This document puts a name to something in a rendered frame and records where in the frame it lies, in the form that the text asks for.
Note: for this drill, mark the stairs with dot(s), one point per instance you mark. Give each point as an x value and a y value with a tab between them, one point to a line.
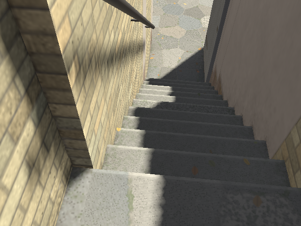
185	129

